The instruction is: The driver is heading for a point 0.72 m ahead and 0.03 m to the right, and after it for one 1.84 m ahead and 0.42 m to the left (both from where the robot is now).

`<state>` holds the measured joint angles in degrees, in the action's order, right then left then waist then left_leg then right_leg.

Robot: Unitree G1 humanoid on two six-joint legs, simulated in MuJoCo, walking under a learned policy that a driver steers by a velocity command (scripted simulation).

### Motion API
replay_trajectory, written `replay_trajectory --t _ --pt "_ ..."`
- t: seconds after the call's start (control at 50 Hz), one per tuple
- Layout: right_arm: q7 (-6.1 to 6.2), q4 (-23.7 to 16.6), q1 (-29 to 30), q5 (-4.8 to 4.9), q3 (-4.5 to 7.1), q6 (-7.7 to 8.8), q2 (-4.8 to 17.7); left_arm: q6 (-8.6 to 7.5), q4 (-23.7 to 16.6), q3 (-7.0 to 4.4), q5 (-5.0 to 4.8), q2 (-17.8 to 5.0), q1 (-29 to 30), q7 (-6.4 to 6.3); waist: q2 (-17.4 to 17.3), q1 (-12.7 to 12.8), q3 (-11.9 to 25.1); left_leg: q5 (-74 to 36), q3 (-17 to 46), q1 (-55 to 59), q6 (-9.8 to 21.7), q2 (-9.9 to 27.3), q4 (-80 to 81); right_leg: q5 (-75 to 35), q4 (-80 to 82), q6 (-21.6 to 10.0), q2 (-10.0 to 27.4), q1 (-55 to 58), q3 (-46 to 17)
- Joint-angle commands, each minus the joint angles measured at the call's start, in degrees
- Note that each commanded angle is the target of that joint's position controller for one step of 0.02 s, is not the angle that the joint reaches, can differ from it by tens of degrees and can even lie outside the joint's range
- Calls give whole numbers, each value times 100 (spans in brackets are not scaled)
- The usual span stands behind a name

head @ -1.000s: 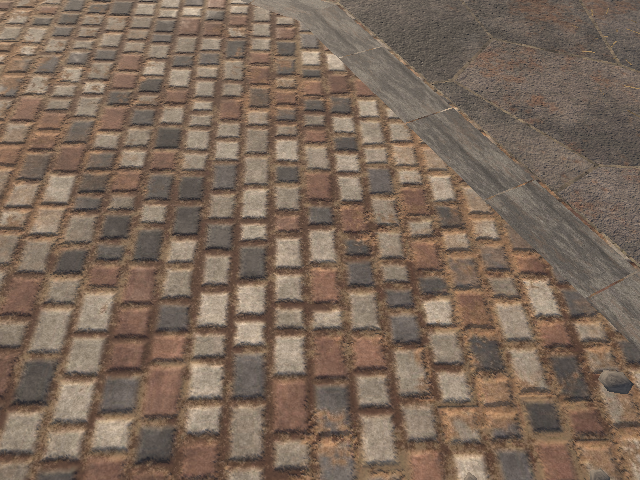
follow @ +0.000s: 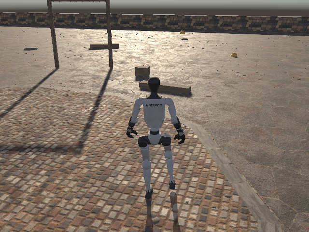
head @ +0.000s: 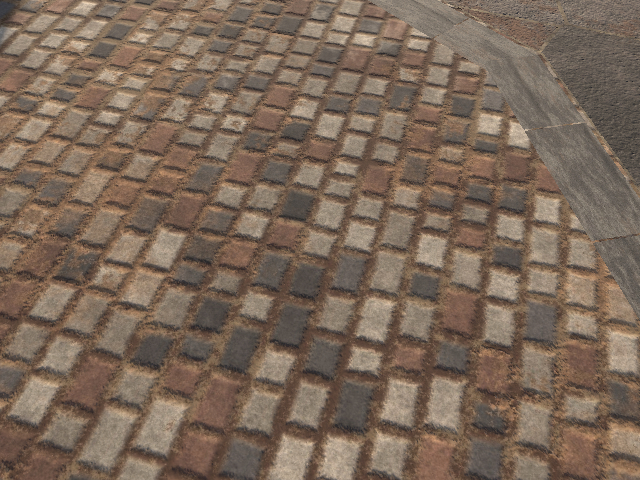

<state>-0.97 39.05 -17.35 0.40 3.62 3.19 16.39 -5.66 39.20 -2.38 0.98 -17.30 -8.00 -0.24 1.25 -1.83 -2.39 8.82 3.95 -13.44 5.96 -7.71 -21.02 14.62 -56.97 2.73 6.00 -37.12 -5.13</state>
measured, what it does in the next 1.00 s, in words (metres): walks ahead: right foot, then left foot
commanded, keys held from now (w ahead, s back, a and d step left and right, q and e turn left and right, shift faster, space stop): w+q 0.10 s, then w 0.62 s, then w+e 0.20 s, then e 0.08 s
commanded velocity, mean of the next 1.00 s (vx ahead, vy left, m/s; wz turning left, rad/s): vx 0.49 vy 0.00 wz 0.12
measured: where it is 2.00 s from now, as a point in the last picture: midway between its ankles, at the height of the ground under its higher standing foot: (299, 372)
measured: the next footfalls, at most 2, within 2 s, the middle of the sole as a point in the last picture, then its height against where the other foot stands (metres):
right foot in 0.22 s outside the picture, level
left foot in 0.74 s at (252, 444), level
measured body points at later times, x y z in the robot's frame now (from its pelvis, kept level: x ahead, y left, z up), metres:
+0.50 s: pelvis +0.27 -0.05 +0.00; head +0.30 -0.06 +0.45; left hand +0.26 +0.22 -0.11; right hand +0.48 -0.28 -0.09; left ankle +0.33 +0.11 -0.68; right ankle +0.27 -0.16 -0.74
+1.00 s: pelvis +0.52 +0.05 +0.00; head +0.54 +0.06 +0.45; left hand +0.63 +0.34 -0.11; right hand +0.61 -0.22 -0.11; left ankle +0.49 +0.14 -0.74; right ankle +0.62 -0.11 -0.67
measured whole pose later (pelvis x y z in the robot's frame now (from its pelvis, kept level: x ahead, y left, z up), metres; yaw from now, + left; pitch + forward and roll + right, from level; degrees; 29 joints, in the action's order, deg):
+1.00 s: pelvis +0.52 +0.05 +0.00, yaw +4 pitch +0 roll +1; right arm -0.9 45.0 -17.5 -1.1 3.6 5.6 14.8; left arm -2.1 44.4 -3.8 -1.1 -18.1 -12.4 0.0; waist 3.0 -1.9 -1.6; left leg 10.7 -7.3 -6.5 3.3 -2.3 -16.5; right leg 9.5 -57.7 1.1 5.0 -37.6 -4.8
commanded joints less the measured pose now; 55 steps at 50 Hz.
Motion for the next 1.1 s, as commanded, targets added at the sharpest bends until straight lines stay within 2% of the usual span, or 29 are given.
replay_trajectory --t 0.02,0.08,0.14,0.18,0.22,0.24,0.26,0.28,0.3,0.32,0.34,0.36,0.42,0.5,0.56,0.64,0.68,0.7,0.72,0.74,0.76,0.78,0.8,0.82,0.84,0.9,0.98,1.04,1.1 --pt "112 -390 232 53 261 75 938 8 -319 -61 28 -283 99 -22 -390 100 247 -1254 1007 -495 914 1202 753 -1175 1142 150 -197 527 225" --pt "150 -263 -84 91 275 7 989 -50 -452 -46 -65 -269 712 49 -545 -191 294 -581 1162 -439 704 1157 587 -1964 2158 146 -507 966 241" --pt "162 -151 -294 114 247 -30 894 -123 -506 -118 -123 -467 857 131 -673 -231 340 -165 1625 177 624 1419 179 -1754 2668 21 -530 1006 79" --pt "163 -95 -320 80 235 -45 852 -177 -487 -183 -126 -570 716 165 -825 -132 333 -259 1883 489 539 1594 -110 -1306 2817 -167 -519 1203 114" --pt "141 -111 -257 48 165 -49 645 -225 -332 -296 -76 -717 9 127 -861 262 610 -904 1748 469 310 1312 -814 -1124 3160 -498 -501 2282 233" --pt "123 -205 -234 -15 51 -23 365 -247 -275 -376 4 -987 -768 83 -418 617 1293 -516 1351 -31 92 1011 -2206 -1105 3059 -893 305 3543 -536" --pt "134 -247 -996 141 -44 37 104 -172 7 -539 49 -1515 -1475 98 1316 472 1999 1339 516 -2007 -370 183 -4133 45 3428 -1897 1439 5447 -2929" --pt "157 -197 -939 174 4 68 506 -142 77 -463 -134 -1096 -1650 161 1334 610 1764 2424 672 -2973 -456 353 -4982 1449 3969 -1992 1695 5522 -4051" --pt "155 -247 -333 180 95 64 838 -115 43 -359 -164 -751 -1416 150 718 727 989 1968 732 -3290 -445 588 -5292 1659 4064 -1751 1489 4919 -3405" --pt "161 -345 78 105 82 60 808 -70 -19 -301 -103 -639 -1120 137 313 645 618 1570 474 -3210 -449 804 -5229 1153 4108 -1592 1248 4313 -2702" --pt "141 -431 345 15 78 84 731 -39 0 -251 -77 -520 -915 135 179 542 271 1271 352 -3153 -455 976 -4880 559 4246 -1577 1023 3765 -2221" --pt "116 -443 351 -7 85 92 645 -44 4 -204 -37 -434 -804 124 306 389 202 1041 294 -2876 -457 1160 -4594 67 4363 -1514 844 3412 -1865" --pt "76 -391 268 13 21 66 368 -70 118 -203 -100 -464 -820 125 483 266 224 832 31 -2521 -547 1275 -3946 -838 4635 -1580 623 3030 -1201" --pt "49 -543 938 -21 -90 117 157 -24 306 -269 -160 -743 -980 86 327 444 131 -183 -156 -2388 -646 1307 -2488 -1482 4823 -1552 534 2970 -546" --pt "-10 -621 1440 33 -104 157 152 30 469 -273 -212 -830 -1224 82 328 633 55 -897 -296 -1995 -670 1153 -1607 -1545 4784 -1429 457 2962 -225" --pt "-109 -810 1914 90 -67 199 256 131 680 -284 -256 -907 -1529 73 357 703 -84 -774 -305 -1898 -495 1040 -1058 -1617 4574 -1319 741 3446 -316" --pt "-138 -813 1791 83 -16 221 376 195 733 -315 -261 -1001 -1509 44 405 528 -18 -452 -361 -1565 -333 958 -830 -2109 4290 -1211 843 3692 -319" --pt "-126 -718 1423 58 50 226 485 222 728 -323 -269 -1046 -1410 28 390 265 186 -439 -491 -966 -216 827 -630 -2884 3849 -1113 743 3686 -166" --pt "-82 -494 702 23 176 213 710 236 724 -286 -254 -955 -1413 16 275 -79 662 -491 -576 116 -55 736 -534 -3533 2974 -977 480 3479 83" --pt "-13 -330 -302 -60 295 199 1070 216 585 -161 -149 -679 -1367 10 -132 -508 1456 -639 314 1809 295 1593 -742 -2566 1424 -760 194 2438 265" --pt "-5 -248 -722 -107 404 151 1569 116 451 45 -135 -42 -1980 22 -1636 -331 2203 410 2803 3670 1115 3005 -331 748 -686 -358 -739 186 534" --pt "-10 -218 -844 -57 281 139 1065 37 541 -61 -244 -496 -1765 35 -1352 -529 2203 1133 3567 3482 1097 3081 188 1808 -1456 -386 -670 -457 -230" --pt "-5 -195 -523 -35 193 152 858 9 396 -171 -374 -803 -1301 55 -1022 -469 1343 1047 2729 2802 862 2918 302 1390 -1630 -434 -424 -792 -262" --pt "-12 -209 -147 -46 138 165 713 20 343 -166 -355 -760 -1028 46 -723 -289 906 612 2024 2069 719 2670 439 910 -1422 -427 -179 -639 -111" --pt "-36 -188 153 -72 96 193 547 57 334 -183 -271 -696 -904 38 -613 -122 566 217 1549 1463 651 2455 649 569 -1134 -389 -35 -468 -80" --pt "-52 -67 486 -111 94 342 391 276 476 -187 -273 -393 -1198 35 -725 238 338 -558 614 573 585 2188 1150 30 -859 -279 123 188 -104" --pt "47 139 602 -165 158 381 563 356 286 -198 -180 -272 -826 11 -501 338 40 -2727 -436 423 526 2113 1126 -798 10 -99 5 -16 -110" --pt "180 205 627 -122 184 270 707 312 77 -121 -134 -76 -283 140 -494 147 49 -3118 -1134 352 350 1887 989 -1797 1273 -122 -114 467 363" --pt "243 395 276 -41 219 144 843 322 -195 -111 -117 -52 146 270 -420 -53 159 -3229 -1131 793 362 2090 714 -1854 1912 -232 -218 634 469"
